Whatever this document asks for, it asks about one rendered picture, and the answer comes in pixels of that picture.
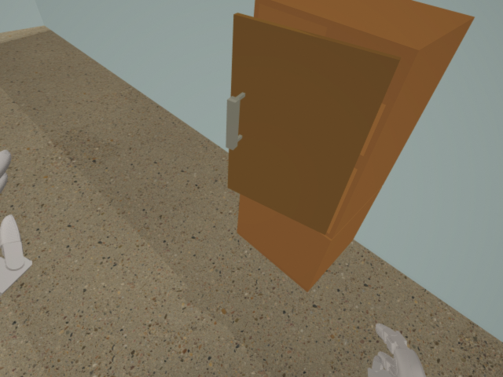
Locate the robot right hand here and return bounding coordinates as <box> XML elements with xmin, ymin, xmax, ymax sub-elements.
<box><xmin>368</xmin><ymin>324</ymin><xmax>426</xmax><ymax>377</ymax></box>

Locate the robot left hand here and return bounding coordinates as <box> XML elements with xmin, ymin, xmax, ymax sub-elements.
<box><xmin>0</xmin><ymin>150</ymin><xmax>32</xmax><ymax>296</ymax></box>

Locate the cupboard door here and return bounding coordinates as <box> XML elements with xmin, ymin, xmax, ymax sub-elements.
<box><xmin>228</xmin><ymin>13</ymin><xmax>401</xmax><ymax>235</ymax></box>

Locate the handle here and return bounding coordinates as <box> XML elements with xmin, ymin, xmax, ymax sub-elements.
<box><xmin>226</xmin><ymin>92</ymin><xmax>245</xmax><ymax>150</ymax></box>

